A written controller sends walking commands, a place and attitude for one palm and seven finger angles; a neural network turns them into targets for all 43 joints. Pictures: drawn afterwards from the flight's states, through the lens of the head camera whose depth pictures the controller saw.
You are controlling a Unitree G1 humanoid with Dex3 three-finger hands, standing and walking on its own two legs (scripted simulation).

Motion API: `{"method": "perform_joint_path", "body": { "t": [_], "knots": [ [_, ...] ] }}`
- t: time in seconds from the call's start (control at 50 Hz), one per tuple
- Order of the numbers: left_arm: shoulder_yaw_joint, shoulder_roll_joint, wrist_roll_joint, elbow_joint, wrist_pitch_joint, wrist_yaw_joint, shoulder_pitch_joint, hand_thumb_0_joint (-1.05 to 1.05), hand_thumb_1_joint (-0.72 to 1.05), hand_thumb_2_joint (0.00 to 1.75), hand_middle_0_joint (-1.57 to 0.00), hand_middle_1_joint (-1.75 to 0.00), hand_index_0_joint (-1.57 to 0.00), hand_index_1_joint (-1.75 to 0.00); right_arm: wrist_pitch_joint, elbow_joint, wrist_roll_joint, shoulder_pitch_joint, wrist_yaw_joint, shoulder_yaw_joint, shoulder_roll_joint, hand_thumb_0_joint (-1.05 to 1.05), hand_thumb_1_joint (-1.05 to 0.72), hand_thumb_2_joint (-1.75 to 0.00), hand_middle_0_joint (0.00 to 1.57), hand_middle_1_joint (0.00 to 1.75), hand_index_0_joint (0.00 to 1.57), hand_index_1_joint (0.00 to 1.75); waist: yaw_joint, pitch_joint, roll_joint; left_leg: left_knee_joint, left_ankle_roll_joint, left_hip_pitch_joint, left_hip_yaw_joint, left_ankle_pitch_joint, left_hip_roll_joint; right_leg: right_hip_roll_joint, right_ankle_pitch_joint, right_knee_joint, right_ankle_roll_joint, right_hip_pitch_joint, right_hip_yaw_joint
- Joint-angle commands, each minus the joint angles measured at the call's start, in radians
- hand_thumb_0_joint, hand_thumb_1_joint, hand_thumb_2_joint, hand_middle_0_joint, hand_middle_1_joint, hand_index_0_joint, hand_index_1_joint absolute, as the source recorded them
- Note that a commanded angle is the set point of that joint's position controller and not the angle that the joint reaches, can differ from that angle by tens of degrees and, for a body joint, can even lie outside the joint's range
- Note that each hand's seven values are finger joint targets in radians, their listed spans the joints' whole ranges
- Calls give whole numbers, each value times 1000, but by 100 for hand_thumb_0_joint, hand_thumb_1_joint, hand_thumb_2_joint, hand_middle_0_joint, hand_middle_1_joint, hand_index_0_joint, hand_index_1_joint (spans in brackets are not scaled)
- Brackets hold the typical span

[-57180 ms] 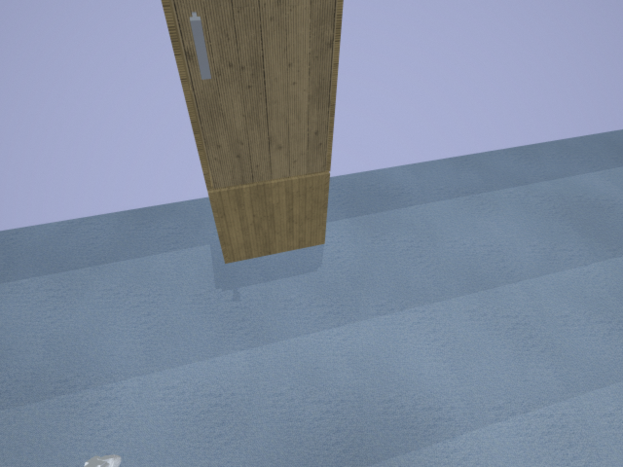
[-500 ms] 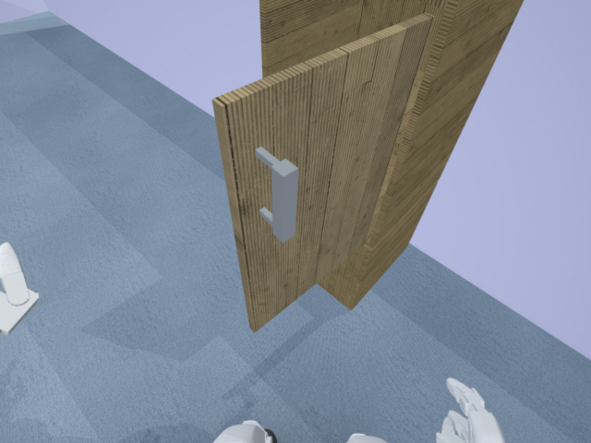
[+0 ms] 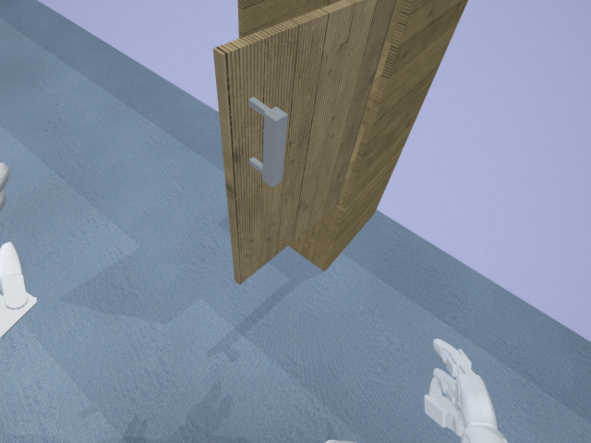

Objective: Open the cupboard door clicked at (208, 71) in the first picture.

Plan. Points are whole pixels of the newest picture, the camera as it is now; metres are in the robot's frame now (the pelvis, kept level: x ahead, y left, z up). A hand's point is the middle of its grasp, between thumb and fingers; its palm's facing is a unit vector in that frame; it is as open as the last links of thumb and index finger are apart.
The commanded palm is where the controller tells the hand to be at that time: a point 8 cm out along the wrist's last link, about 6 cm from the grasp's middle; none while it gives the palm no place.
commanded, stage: stop stepping back and stand still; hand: left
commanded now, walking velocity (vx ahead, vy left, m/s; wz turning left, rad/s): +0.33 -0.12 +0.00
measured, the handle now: (264, 143) +0.51 +0.08 +0.11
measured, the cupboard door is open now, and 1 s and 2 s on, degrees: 84 84 84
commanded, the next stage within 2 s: let the arm hang, fingers relaxed in 0.54 s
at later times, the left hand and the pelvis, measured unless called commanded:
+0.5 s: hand out of the picture +0.15 +0.27 +0.16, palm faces +0.45 -0.79 -0.41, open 7.4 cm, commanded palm +0.09 +0.30 +0.18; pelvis -0.05 +0.00 -0.01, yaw +0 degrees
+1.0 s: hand out of the picture -0.05 +0.20 -0.18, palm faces +0.13 -0.97 -0.18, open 6.9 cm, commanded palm none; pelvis -0.06 +0.02 +0.00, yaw +4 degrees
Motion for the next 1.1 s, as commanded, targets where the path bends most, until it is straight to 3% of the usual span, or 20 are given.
{"method": "perform_joint_path", "body": {
  "t": [0.0,0.06,0.1,0.14,0.16,0.18,0.24,0.36,0.42,0.46,0.54,0.6,0.62,0.66,0.72,0.76,0.82,0.9,0.94,1.08],
  "knots": [
    [121,125,-7,-205,-38,32,60,0,90,90,-20,-30,-20,-30,-58,-120,10,-23,-6,-38,-148,0,-90,-90,20,30,20,30,0,-179,241,-282,52,25,-209,-171,224,-6,1,-63,10,119,-42],
    [79,101,5,-134,-23,41,8,0,90,90,-20,-30,-20,-30,-38,-105,1,-41,-21,-26,-151,0,-90,-90,20,30,20,30,-1,-125,322,-361,1,-147,-170,-489,173,25,-7,-265,-19,319,-127],
    [88,141,15,-119,-17,39,-32,0,90,90,-20,-30,-20,-30,-26,-102,-5,-49,-28,-28,-150,0,-90,-90,20,30,20,30,0,-128,213,-202,-25,-125,-107,-441,97,-14,-22,-439,-50,327,-73],
    [98,167,2,-101,-22,32,-73,0,90,90,-20,-30,-20,-30,-11,-86,-14,-33,-27,-31,-138,0,-90,-90,20,30,20,30,3,-127,-66,259,-41,-115,-37,-194,19,-273,-125,-616,-173,163,302],
    [71,143,-2,-105,-18,32,-116,0,90,90,-20,-30,-20,-30,-16,-76,-1,-32,-25,-38,-147,0,-90,-90,20,30,20,30,22,-118,-172,450,-46,-233,-50,-203,-5,-355,-149,-633,-218,168,414],
    [44,101,-2,-55,-23,29,-132,0,90,90,-20,-30,-20,-30,-23,-53,-1,-3,-25,-43,-158,0,-90,-90,20,30,20,30,-7,-96,-100,557,-53,-259,-70,-184,9,-348,-153,-618,-203,128,361],
    [38,101,14,-23,-51,31,-166,0,90,90,-20,-30,-20,-30,-32,-43,-1,-20,-35,-26,-144,0,-90,-90,20,30,20,30,-5,-42,24,476,-42,-251,-49,-137,48,-306,13,-570,-185,124,228],
    [59,110,18,-60,-75,49,-155,0,90,90,-20,-30,-20,-30,-56,-61,-8,-18,-53,-20,-132,0,-90,-90,20,30,20,30,17,-62,22,23,-8,55,49,-113,22,-224,-19,-468,-138,85,134],
    [74,107,7,-137,-86,45,-118,0,90,90,-20,-30,-20,-30,-54,-92,2,-9,-45,-37,-176,0,-90,-90,20,30,20,30,21,-129,254,-76,67,202,-229,69,197,-57,147,-198,-27,21,9],
    [99,124,15,-95,-84,37,-89,0,90,90,-20,-30,-20,-30,-58,-68,-6,-4,-37,-26,-151,0,-90,-90,20,30,20,30,8,-101,323,-185,101,70,-324,-55,264,-23,-3,-108,-9,59,-57],
    [94,108,20,-69,-82,29,-38,0,90,90,-20,-30,-20,-30,-72,-64,-1,4,-27,-22,-152,0,-90,-90,20,30,20,30,13,-118,222,-64,54,11,-159,126,193,-44,190,-294,-10,195,-46],
    [90,100,2,-34,-76,23,18,0,90,90,-20,-30,-20,-30,-55,-73,10,11,-11,-34,-143,0,-90,-90,20,30,20,30,0,-169,-20,130,-28,-11,-29,47,63,-181,517,-394,-64,231,172],
    [-321,-59,113,714,100,-108,-107,0,90,90,-20,-30,-20,-30,-56,157,2,-33,67,-60,-241,0,-90,-90,20,30,20,30,-26,-156,-33,322,-38,-128,-38,79,91,-312,862,-239,-116,175,118],
    [-337,-124,89,771,172,-131,-166,0,90,90,-20,-30,-20,-30,42,142,2,72,55,-43,-146,0,-90,-90,20,30,20,30,-23,-206,-28,289,-44,-100,-47,-192,56,-291,680,-240,-149,141,96],
    [-364,-124,84,926,187,-133,-245,0,90,90,-20,-30,-20,-30,96,133,-21,61,53,-33,-158,0,-90,-90,20,30,20,30,-9,-119,-182,195,-10,-53,-64,16,54,-222,514,-238,-103,75,13],
    [-377,-123,82,1051,194,-127,-281,0,90,90,-20,-30,-20,-30,115,163,-32,33,47,-29,-173,0,-90,-90,20,30,20,30,1,-88,-147,125,3,7,-107,177,87,-183,426,-254,-69,51,2],
    [-397,-140,70,1252,201,-116,-312,0,90,90,-20,-30,-20,-30,119,253,-34,36,37,-9,-163,0,-90,-90,20,30,20,30,14,-108,149,14,25,19,-172,356,133,-127,322,-227,-30,157,-31],
    [-413,-148,61,1481,190,-114,-286,0,90,90,-20,-30,-20,-30,124,353,-18,49,21,3,-128,0,-90,-90,20,30,20,30,14,-115,160,-29,-4,73,-125,201,105,-140,303,-341,-48,208,-6],
    [-406,-180,60,1541,188,-113,-268,0,90,90,-20,-30,-20,-30,126,392,-22,70,16,-2,-103,0,-90,-90,20,30,20,30,12,-136,259,-50,-1,91,-122,154,104,-145,297,-364,-55,224,-13],
    [-432,-205,58,1690,186,-113,-242,0,90,90,-20,-30,-20,-30,132,493,-14,137,10,-4,-93,0,-90,-90,20,30,20,30,1,-55,107,-111,0,108,-126,41,112,-146,224,-429,-55,179,-21]
  ]
}}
